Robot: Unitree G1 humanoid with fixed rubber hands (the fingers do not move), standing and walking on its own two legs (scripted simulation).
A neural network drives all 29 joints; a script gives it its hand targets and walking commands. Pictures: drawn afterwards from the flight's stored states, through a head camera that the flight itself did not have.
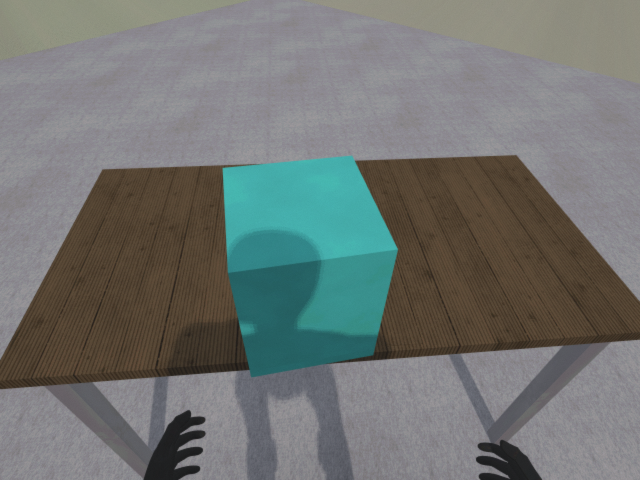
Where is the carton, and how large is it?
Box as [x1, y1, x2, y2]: [223, 156, 397, 376]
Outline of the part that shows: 352,156 223,168 228,275 251,376 371,355 373,353 397,248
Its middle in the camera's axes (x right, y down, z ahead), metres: -0.03 +0.04 +0.60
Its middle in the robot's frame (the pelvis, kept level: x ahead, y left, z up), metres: +0.44 +0.06 +0.02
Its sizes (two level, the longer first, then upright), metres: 0.210 0.200 0.250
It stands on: a table, 0.67 m high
